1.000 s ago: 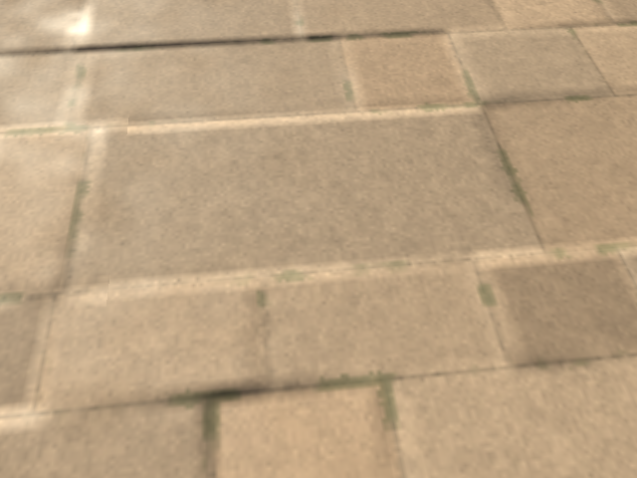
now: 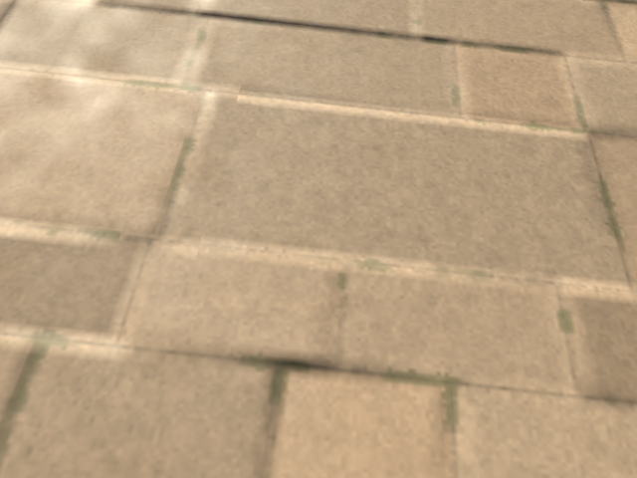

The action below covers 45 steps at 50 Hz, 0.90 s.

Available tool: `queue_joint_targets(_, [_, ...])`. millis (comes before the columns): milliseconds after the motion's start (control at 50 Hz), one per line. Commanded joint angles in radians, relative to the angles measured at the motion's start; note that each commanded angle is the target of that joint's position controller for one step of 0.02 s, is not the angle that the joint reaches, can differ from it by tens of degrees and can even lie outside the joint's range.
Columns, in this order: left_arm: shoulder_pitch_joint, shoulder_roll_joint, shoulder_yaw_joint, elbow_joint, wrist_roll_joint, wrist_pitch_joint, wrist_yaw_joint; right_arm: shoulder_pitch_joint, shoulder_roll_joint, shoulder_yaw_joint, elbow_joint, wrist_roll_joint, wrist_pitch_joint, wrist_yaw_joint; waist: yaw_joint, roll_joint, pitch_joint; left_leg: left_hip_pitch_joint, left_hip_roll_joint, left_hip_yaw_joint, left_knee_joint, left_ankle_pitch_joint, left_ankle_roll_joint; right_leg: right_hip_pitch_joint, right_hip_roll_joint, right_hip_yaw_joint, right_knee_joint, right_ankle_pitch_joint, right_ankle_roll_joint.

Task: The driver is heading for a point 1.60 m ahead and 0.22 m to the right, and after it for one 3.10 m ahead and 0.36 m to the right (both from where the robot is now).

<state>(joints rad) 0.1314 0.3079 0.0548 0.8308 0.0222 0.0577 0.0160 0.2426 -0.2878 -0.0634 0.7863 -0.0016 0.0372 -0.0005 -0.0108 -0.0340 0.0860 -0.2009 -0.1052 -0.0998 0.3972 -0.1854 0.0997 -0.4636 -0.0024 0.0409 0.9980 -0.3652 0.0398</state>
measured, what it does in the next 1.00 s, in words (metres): walks ahead: right foot, then left foot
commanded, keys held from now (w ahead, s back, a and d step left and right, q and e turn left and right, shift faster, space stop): q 0.10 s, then no key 0.10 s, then e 0.18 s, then w+e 0.62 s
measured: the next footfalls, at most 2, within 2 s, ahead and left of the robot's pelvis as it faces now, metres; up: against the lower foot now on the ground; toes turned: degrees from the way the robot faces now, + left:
right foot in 0.32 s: +0.08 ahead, -0.13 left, +0.00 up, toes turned +11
left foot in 0.68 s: +0.10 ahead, +0.08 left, +0.00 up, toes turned -7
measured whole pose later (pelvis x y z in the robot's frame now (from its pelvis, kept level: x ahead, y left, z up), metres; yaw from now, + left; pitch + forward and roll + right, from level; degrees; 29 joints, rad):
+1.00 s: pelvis +0.18 -0.02 -0.01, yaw -14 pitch +2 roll +0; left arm 0.09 0.30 0.05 0.77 0.04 0.01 -0.09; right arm 0.43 -0.24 -0.01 0.91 -0.03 -0.08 -0.01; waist -0.06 -0.05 0.02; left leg 0.10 -0.03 0.12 0.20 -0.33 0.04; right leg -0.68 -0.02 -0.02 0.90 -0.13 -0.03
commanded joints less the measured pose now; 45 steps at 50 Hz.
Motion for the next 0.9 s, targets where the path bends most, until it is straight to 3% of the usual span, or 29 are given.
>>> queue_joint_targets(20, [-0.033, 0.084, 0.017, -0.071, -0.001, -0.009, 0.006, 0.057, -0.169, -0.043, -0.040, -0.006, -0.005, -0.007, -0.025, 0.139, -0.091, 0.158, 0.259, -0.294, -0.092, 0.235, 0.127, -0.115, 0.001, 0.017, -0.049, 0.001, 0.012])
queue_joint_targets(100, [-0.051, 0.088, 0.014, -0.089, -0.004, -0.014, 0.011, 0.061, -0.185, -0.048, -0.046, -0.013, -0.002, -0.008, -0.032, 0.134, -0.094, 0.134, 0.256, -0.362, -0.078, 0.214, 0.136, -0.094, 0.015, 0.031, -0.112, -0.012, 0.009])
queue_joint_targets(200, [-0.030, 0.084, 0.005, -0.094, -0.013, -0.023, 0.015, 0.033, -0.167, -0.038, -0.045, -0.024, -0.002, -0.008, -0.028, 0.140, -0.118, 0.084, 0.247, -0.369, -0.047, 0.316, 0.125, 0.027, 0.026, 0.017, -0.200, -0.025, -0.015])
queue_joint_targets(260, [0.022, 0.067, -0.006, -0.074, -0.019, -0.027, 0.015, -0.008, -0.127, -0.014, -0.033, -0.027, -0.001, -0.014, -0.009, 0.141, -0.134, 0.041, 0.239, -0.337, -0.031, 0.359, 0.096, 0.182, 0.023, -0.005, -0.356, -0.013, -0.041])
queue_joint_targets(300, [0.078, 0.015, -0.026, -0.040, -0.012, -0.033, 0.017, -0.028, -0.077, 0.017, -0.009, -0.015, -0.001, -0.023, 0.035, 0.108, -0.130, -0.036, 0.203, -0.296, -0.022, 0.242, 0.030, 0.389, 0.007, 0.001, -0.678, 0.195, -0.061])
queue_joint_targets(320, [0.050, 0.040, -0.028, -0.040, 0.001, -0.043, 0.023, 0.020, -0.052, 0.029, 0.008, -0.023, -0.008, -0.023, -0.004, 0.033, -0.122, -0.076, 0.166, -0.253, 0.001, 0.109, -0.021, 0.455, -0.074, 0.135, -0.747, 0.247, -0.075])
queue_joint_targets(340, [0.035, 0.107, -0.027, -0.060, 0.009, -0.053, 0.025, 0.091, -0.050, 0.028, 0.017, -0.033, -0.012, -0.023, -0.045, -0.112, -0.139, -0.110, 0.089, -0.146, 0.110, -0.154, -0.051, 0.483, -0.262, 0.349, -0.772, 0.392, -0.108])
queue_joint_targets(360, [0.003, 0.139, -0.025, -0.048, 0.003, -0.052, 0.014, 0.066, -0.099, 0.014, 0.033, -0.015, 0.000, -0.031, -0.042, -0.135, -0.093, -0.041, 0.041, -0.058, 0.061, -0.219, -0.060, 0.299, -0.305, 0.389, -0.748, 0.455, -0.220])
queue_joint_targets(380, [-0.021, 0.127, -0.022, -0.051, -0.006, -0.054, 0.001, 0.028, -0.124, 0.009, 0.040, -0.019, 0.003, -0.037, -0.037, -0.111, -0.059, -0.014, 0.053, -0.038, 0.067, -0.170, -0.068, 0.274, -0.252, 0.379, -0.746, 0.391, -0.221])
queue_joint_targets(420, [0.029, 0.153, -0.008, -0.029, -0.008, -0.045, -0.007, -0.039, -0.111, 0.011, 0.033, -0.023, -0.010, -0.028, -0.002, -0.142, -0.080, -0.032, 0.012, 0.021, 0.088, -0.164, -0.075, 0.310, -0.150, 0.360, -0.761, 0.031, -0.188])
queue_joint_targets(440, [0.080, 0.182, 0.006, -0.015, -0.009, -0.038, -0.005, -0.062, -0.122, 0.006, 0.021, -0.031, -0.015, -0.019, 0.018, -0.157, -0.059, -0.096, 0.001, 0.054, 0.152, -0.214, -0.080, 0.323, -0.149, 0.405, -0.783, -0.122, -0.209])
queue_joint_targets(460, [0.122, 0.185, 0.015, -0.002, -0.004, -0.035, -0.007, -0.091, -0.121, 0.006, 0.010, -0.033, -0.023, -0.012, 0.039, -0.157, -0.040, -0.175, 0.005, 0.059, 0.230, -0.280, -0.086, 0.347, -0.167, 0.461, -0.811, -0.220, -0.238])
queue_joint_targets(500, [0.169, 0.171, 0.026, 0.015, -0.002, -0.039, -0.009, -0.127, -0.110, 0.008, -0.009, -0.033, -0.039, -0.003, 0.049, -0.117, -0.013, -0.294, 0.036, 0.040, 0.355, -0.317, -0.096, 0.383, -0.196, 0.527, -0.839, -0.248, -0.283])
queue_joint_targets(600, [0.147, 0.156, 0.053, 0.008, -0.005, -0.053, -0.018, -0.148, -0.080, 0.023, -0.033, -0.019, -0.076, 0.006, 0.032, -0.104, -0.064, -0.208, 0.044, 0.062, 0.255, -0.289, -0.097, 0.335, -0.122, 0.466, -0.803, -0.109, -0.277])
queue_joint_targets(640, [0.089, 0.157, 0.063, -0.014, -0.005, -0.050, -0.025, -0.080, -0.073, 0.025, -0.021, -0.009, -0.081, -0.002, -0.014, -0.103, -0.078, -0.028, 0.028, 0.078, 0.088, -0.210, -0.081, 0.212, -0.078, 0.436, -0.766, -0.089, -0.244])
queue_joint_targets(660, [0.046, 0.152, 0.066, -0.030, -0.006, -0.045, -0.025, 0.002, -0.065, 0.024, 0.004, -0.006, -0.083, -0.013, -0.065, -0.081, -0.077, 0.128, 0.027, 0.095, -0.060, -0.090, -0.072, 0.110, -0.036, 0.408, -0.715, -0.107, -0.210])
queue_joint_targets(680, [0.032, 0.124, 0.064, -0.043, -0.008, -0.051, -0.022, 0.082, -0.110, 0.011, 0.027, -0.010, -0.086, -0.031, -0.099, -0.018, -0.090, 0.340, 0.075, 0.060, -0.094, -0.060, -0.068, -0.067, 0.016, 0.362, -0.615, -0.172, -0.160])
queue_joint_targets(700, [0.046, 0.043, 0.042, -0.068, -0.016, -0.065, -0.025, 0.163, -0.207, -0.009, 0.032, -0.022, -0.090, -0.049, -0.120, 0.181, -0.139, 0.467, 0.308, -0.188, -0.199, -0.341, -0.039, -0.209, 0.100, 0.217, -0.349, -0.242, -0.111])
queue_joint_targets(720, [0.020, 0.019, 0.028, -0.100, -0.011, -0.074, -0.023, 0.142, -0.311, -0.032, 0.020, -0.039, -0.087, -0.053, -0.109, 0.265, -0.100, 0.377, 0.512, -0.535, -0.314, -0.603, 0.037, -0.330, 0.157, 0.108, -0.150, -0.191, -0.097])
queue_joint_targets(740, [0.009, 0.085, 0.036, -0.101, 0.009, -0.076, -0.026, 0.092, -0.256, -0.025, 0.021, -0.043, -0.088, -0.048, -0.056, 0.143, -0.014, 0.282, 0.519, -0.501, -0.292, -0.598, 0.076, -0.340, 0.038, 0.115, -0.044, -0.100, -0.104])
queue_joint_targets(760, [0.038, 0.095, 0.041, -0.073, 0.010, -0.079, -0.039, 0.048, -0.176, -0.005, 0.006, -0.032, -0.097, -0.040, -0.029, 0.096, 0.023, 0.246, 0.455, -0.402, -0.292, -0.511, 0.061, -0.326, 0.020, 0.113, -0.014, -0.024, -0.099])
queue_joint_targets(780, [0.075, 0.085, 0.039, -0.052, 0.009, -0.080, -0.051, 0.028, -0.137, 0.007, 0.000, -0.030, -0.107, -0.033, -0.011, 0.106, 0.030, 0.238, 0.397, -0.284, -0.294, -0.367, 0.037, -0.305, 0.006, 0.097, 0.005, 0.035, -0.086])
queue_joint_targets(820, [0.068, 0.075, 0.036, -0.048, 0.021, -0.072, -0.071, 0.066, -0.119, 0.014, 0.015, -0.028, -0.123, -0.029, -0.019, 0.136, 0.010, 0.250, 0.335, -0.118, -0.275, -0.100, 0.021, -0.308, -0.006, 0.048, 0.090, 0.108, -0.073])
queue_joint_targets(900, [-0.050, 0.046, 0.019, -0.106, 0.016, -0.062, -0.091, 0.167, -0.091, 0.020, 0.060, -0.025, -0.134, -0.007, -0.041, 0.133, 0.009, 0.269, 0.313, 0.046, -0.235, 0.304, 0.014, -0.363, -0.012, -0.009, 0.096, 0.175, -0.063])
Keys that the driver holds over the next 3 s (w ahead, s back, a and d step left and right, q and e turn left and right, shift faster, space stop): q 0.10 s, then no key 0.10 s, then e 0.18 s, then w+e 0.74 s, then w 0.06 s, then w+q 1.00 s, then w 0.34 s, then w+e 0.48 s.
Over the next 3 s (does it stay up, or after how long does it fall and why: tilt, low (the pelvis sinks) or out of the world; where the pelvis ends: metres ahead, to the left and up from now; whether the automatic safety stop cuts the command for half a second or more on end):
stays up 1.23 -0.12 0.00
